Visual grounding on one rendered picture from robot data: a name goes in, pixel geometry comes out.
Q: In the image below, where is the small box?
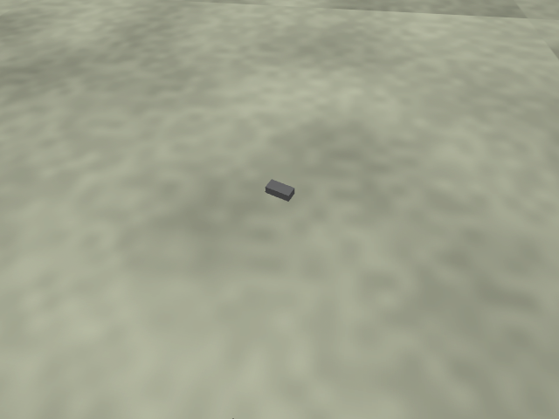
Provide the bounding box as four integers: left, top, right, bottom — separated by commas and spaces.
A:
266, 179, 294, 202

